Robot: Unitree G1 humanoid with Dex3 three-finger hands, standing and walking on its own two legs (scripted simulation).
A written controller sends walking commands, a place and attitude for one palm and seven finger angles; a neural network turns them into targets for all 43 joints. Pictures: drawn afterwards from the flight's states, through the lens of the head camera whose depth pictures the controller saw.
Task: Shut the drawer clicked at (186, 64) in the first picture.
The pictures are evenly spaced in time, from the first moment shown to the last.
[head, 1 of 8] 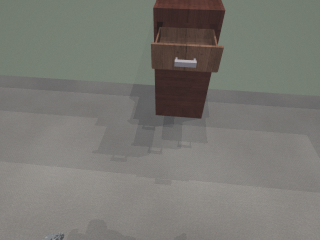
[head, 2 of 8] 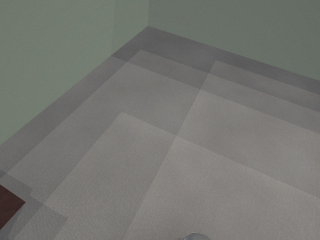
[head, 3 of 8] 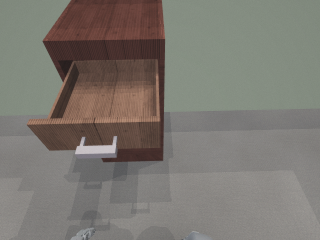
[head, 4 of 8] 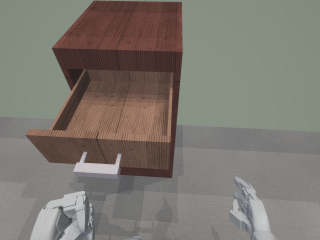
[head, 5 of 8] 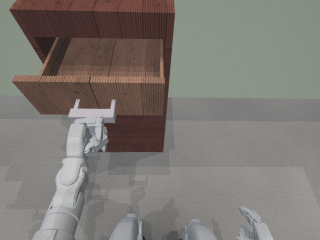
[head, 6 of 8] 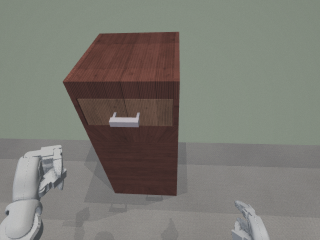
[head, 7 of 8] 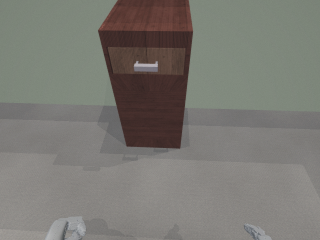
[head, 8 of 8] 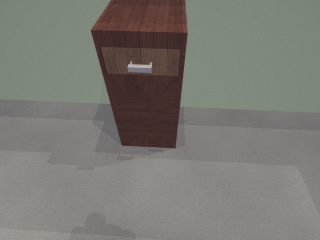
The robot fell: no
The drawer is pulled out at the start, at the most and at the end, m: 0.30 0.30 0.00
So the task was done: yes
